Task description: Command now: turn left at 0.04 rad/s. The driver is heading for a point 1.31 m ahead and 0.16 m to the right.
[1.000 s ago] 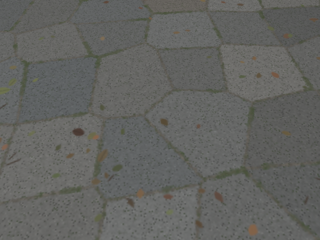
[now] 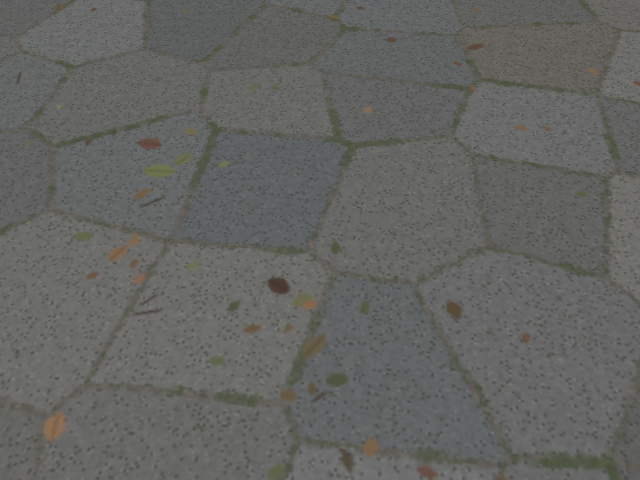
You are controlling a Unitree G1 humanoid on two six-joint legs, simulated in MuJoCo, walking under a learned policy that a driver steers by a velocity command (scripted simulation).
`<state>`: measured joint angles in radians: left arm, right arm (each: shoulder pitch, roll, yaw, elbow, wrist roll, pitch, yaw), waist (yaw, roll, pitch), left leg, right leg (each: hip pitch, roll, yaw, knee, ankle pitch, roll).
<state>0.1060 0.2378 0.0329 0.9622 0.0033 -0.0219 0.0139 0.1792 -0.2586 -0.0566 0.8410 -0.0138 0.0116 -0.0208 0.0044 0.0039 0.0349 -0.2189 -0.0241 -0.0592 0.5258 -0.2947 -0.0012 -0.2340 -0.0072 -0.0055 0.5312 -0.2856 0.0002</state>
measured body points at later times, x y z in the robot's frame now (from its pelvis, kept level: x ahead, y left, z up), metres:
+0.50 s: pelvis +0.00 +0.00 +0.00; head +0.01 +0.00 +0.45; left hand +0.07 +0.26 -0.14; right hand +0.07 -0.26 -0.14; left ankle -0.01 +0.12 -0.73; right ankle +0.00 -0.12 -0.73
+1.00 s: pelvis +0.04 +0.02 -0.01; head +0.04 +0.03 +0.44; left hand +0.04 +0.28 -0.16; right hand +0.07 -0.24 -0.14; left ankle +0.01 +0.12 -0.74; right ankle +0.00 -0.12 -0.73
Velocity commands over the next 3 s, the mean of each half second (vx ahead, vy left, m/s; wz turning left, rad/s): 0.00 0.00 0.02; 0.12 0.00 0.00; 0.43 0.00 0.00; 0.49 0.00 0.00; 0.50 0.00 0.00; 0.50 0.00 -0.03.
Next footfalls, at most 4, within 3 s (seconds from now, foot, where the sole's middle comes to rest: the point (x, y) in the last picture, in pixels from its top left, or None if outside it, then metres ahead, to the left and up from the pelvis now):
1.42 right None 0.42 -0.12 -0.77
1.96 left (287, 379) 0.73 0.11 -0.77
2.52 right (387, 274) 1.03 -0.13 -0.77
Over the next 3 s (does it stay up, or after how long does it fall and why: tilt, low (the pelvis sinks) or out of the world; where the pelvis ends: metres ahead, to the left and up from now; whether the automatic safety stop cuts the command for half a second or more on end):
stays up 1.12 -0.03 0.00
